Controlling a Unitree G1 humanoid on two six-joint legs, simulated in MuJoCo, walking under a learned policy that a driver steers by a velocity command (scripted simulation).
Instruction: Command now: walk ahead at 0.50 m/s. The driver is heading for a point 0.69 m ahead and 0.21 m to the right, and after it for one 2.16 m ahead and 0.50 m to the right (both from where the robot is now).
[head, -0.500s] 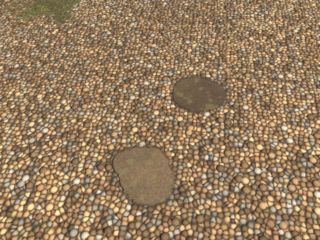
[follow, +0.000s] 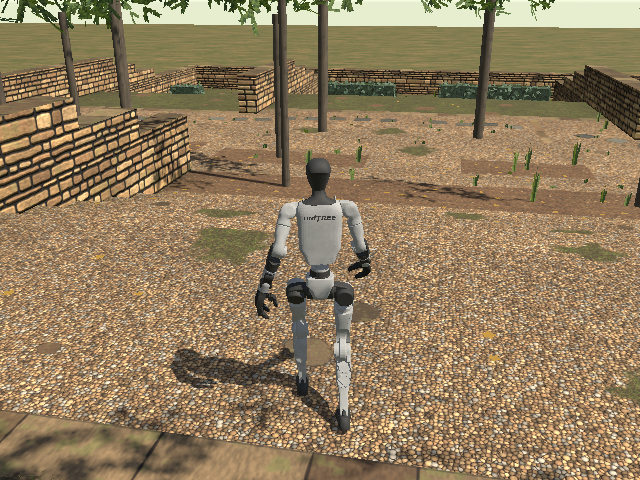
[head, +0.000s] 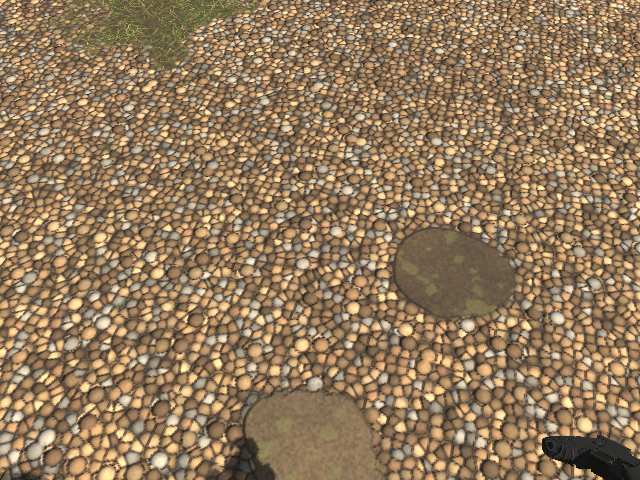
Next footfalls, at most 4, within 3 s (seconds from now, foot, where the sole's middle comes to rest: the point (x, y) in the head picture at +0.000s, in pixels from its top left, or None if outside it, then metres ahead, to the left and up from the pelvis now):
0.52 right None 0.43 -0.16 -0.76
1.00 left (375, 342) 0.76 -0.05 -0.76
1.50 right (537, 326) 0.83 -0.43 -0.76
2.02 left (474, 205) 1.20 -0.32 -0.76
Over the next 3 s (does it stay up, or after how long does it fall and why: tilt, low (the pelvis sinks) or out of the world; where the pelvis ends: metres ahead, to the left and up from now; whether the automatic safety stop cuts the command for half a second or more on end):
stays up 1.55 -0.43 0.01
